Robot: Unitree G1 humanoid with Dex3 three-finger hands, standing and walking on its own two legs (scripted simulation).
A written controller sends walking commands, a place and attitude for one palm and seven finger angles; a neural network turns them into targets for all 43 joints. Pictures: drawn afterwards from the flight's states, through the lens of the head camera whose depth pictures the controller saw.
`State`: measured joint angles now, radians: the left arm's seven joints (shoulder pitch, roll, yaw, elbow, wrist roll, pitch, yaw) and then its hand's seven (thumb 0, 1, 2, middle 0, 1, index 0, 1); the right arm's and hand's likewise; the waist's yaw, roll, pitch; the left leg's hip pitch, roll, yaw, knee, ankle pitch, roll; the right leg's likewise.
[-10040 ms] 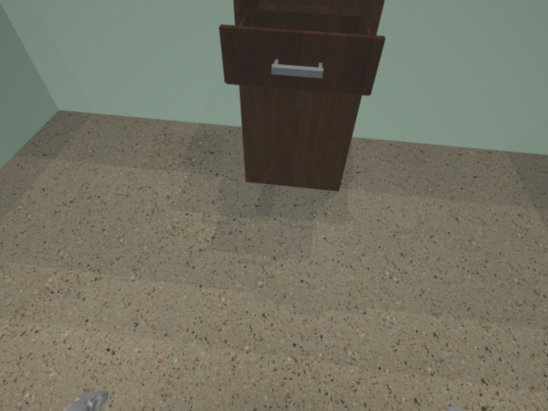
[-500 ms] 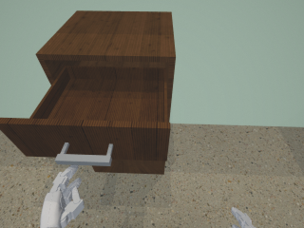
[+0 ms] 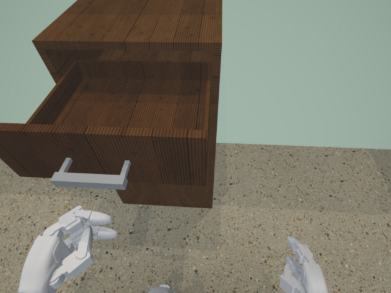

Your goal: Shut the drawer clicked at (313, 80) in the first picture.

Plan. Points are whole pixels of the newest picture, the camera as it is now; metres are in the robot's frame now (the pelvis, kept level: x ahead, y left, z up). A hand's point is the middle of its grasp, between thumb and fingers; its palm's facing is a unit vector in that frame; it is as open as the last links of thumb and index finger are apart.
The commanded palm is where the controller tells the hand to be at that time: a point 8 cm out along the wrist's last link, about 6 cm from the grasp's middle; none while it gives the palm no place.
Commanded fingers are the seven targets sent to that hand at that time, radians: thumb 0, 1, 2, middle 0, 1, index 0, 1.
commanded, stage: raise the hand and make a fist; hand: left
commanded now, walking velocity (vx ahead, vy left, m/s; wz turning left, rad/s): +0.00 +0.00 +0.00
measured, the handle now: (93, 172) +0.32 +0.23 +0.09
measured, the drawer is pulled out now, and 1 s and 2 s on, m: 0.29 0.29 0.29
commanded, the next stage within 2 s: bring the fist close to the handle in 1.20 s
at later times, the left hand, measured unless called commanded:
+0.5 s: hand (62, 254) +0.16 +0.19 +0.14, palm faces +0.03 -1.00 -0.08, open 3.1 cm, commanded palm +0.10 +0.24 +0.15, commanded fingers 0.00 0.90 0.90 -1.40 -1.60 -1.40 -1.60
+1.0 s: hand (48, 242) +0.16 +0.20 +0.18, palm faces +0.02 -0.99 -0.11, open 3.3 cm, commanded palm +0.10 +0.24 +0.19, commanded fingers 0.00 0.90 0.90 -1.40 -1.60 -1.40 -1.60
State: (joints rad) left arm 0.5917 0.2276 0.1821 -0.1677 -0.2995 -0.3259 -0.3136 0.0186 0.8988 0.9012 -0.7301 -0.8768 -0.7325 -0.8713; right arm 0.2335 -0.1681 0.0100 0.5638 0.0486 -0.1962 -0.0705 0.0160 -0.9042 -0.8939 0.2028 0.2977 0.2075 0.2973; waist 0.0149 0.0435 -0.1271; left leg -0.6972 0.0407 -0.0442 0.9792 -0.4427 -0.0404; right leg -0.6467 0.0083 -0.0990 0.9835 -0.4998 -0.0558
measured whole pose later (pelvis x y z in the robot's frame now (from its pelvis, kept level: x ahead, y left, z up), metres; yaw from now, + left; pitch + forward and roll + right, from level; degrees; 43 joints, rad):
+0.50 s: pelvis +0.02 +0.03 +0.02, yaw +0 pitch +5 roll -1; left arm 0.77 0.20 0.10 -0.48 -0.25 -0.25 -0.20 0.02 0.90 0.90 -1.23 -1.42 -1.23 -1.41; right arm 0.21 -0.20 0.01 0.51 0.06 -0.30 -0.04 0.02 -0.91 -0.89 0.20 0.30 0.20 0.30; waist 0.05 0.05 -0.13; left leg -0.52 0.02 -0.01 0.87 -0.43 0.00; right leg -0.46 -0.01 -0.07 0.84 -0.46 -0.01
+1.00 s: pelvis +0.02 +0.02 +0.04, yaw +0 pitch +1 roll -1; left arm 0.71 0.25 0.19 -0.57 -0.30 -0.03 -0.24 0.02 0.90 0.90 -1.40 -1.60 -1.40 -1.60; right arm 0.25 -0.24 0.05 0.55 0.09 -0.37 -0.06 0.02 -0.90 -0.89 0.20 0.30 0.21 0.30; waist 0.06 0.07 -0.11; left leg -0.38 0.03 -0.02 0.75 -0.38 -0.02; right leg -0.32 0.00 -0.08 0.72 -0.41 -0.02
